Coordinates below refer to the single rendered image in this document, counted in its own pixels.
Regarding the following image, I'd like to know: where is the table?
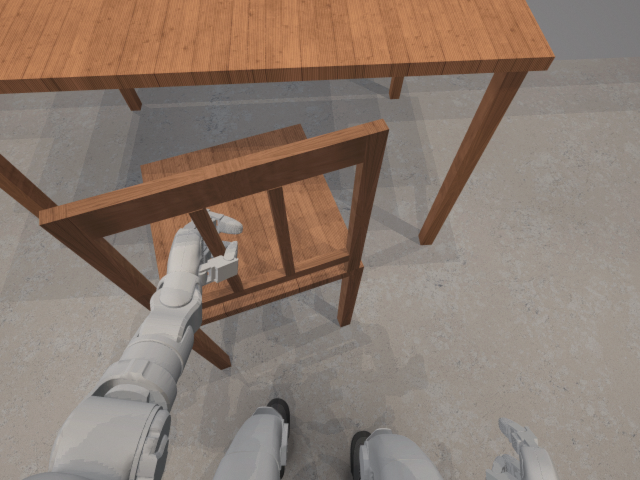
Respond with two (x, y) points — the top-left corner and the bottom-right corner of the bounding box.
(0, 0), (555, 245)

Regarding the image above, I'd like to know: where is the robot left upper arm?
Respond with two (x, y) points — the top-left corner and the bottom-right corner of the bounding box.
(22, 396), (171, 480)

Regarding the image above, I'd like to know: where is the chair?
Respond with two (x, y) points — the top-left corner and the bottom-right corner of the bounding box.
(39, 119), (389, 370)

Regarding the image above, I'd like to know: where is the right robot thigh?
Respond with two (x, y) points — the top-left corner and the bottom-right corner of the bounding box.
(359, 434), (444, 480)

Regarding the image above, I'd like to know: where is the left robot forearm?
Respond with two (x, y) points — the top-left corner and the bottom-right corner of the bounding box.
(48, 271), (202, 472)

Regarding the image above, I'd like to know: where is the left robot shin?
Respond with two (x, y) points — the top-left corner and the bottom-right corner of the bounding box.
(252, 407), (283, 419)

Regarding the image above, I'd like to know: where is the robot left hand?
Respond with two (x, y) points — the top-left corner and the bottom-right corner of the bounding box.
(167, 209), (243, 286)

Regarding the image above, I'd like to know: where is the robot right hand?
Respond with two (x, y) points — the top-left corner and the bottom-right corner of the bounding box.
(486, 417), (559, 480)

